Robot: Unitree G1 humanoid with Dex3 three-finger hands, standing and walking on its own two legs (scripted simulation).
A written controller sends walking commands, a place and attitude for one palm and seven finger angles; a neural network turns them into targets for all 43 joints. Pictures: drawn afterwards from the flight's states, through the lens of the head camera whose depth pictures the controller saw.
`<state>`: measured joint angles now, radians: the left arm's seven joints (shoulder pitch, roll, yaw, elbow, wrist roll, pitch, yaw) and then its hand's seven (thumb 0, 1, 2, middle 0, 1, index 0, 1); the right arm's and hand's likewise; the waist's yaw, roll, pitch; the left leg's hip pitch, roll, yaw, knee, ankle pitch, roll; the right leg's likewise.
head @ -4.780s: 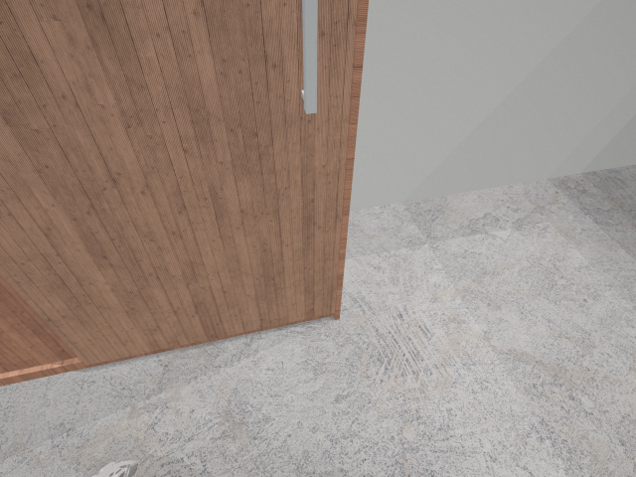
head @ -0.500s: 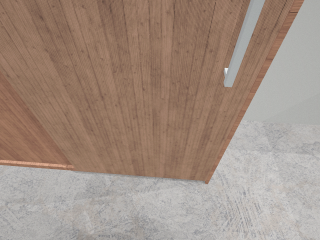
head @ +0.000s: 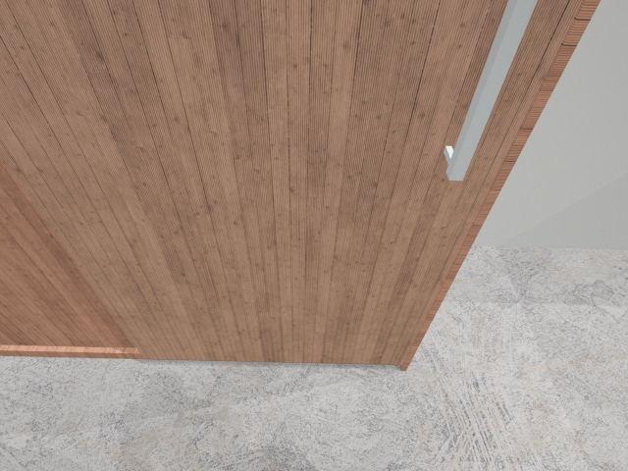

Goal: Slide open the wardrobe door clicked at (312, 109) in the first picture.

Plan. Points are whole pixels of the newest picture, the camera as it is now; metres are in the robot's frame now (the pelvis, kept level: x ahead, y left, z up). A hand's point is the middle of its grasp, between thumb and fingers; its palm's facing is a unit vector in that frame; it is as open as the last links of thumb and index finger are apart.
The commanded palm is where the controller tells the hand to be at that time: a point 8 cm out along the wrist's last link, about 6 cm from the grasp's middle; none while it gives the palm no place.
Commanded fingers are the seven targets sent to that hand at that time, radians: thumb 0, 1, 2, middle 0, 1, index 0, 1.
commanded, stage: come to a stop and stand still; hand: right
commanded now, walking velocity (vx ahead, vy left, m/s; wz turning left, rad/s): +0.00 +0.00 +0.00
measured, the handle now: (482, 82) +0.54 -0.18 +0.25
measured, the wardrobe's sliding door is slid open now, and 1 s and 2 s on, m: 0.00 0.00 0.00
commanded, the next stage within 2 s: look again from close up in 0.04 s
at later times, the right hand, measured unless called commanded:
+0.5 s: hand out of the picture -0.03 -0.24 -0.18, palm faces +0.02 +0.98 -0.19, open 7.4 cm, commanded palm none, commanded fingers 0.00 -0.90 -0.90 0.20 0.30 0.20 0.30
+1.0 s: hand out of the picture -0.08 -0.21 -0.18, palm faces +0.03 +0.99 -0.15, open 7.4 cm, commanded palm none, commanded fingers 0.00 -0.90 -0.90 0.20 0.30 0.20 0.30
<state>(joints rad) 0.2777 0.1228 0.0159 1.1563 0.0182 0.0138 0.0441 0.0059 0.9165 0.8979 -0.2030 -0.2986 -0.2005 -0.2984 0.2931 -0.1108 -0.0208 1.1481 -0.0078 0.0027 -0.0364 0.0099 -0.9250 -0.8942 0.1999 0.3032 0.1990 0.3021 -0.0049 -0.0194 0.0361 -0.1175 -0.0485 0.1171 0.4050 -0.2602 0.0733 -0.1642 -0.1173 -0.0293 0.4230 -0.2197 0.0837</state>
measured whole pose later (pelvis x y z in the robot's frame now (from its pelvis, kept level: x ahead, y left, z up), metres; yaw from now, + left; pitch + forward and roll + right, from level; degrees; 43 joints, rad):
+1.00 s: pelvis -0.05 -0.06 +0.00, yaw +1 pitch -2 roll +0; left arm 0.32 0.14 -0.01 1.08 0.01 -0.01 0.02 0.01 0.91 0.90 -0.20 -0.30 -0.20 -0.30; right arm 0.38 -0.13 0.01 1.08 -0.02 0.00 -0.04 0.01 -0.91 -0.89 0.20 0.30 0.20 0.30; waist -0.01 0.02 0.01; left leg -0.23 0.04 0.07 0.47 -0.20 0.00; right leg -0.25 0.03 -0.06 0.45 -0.18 -0.05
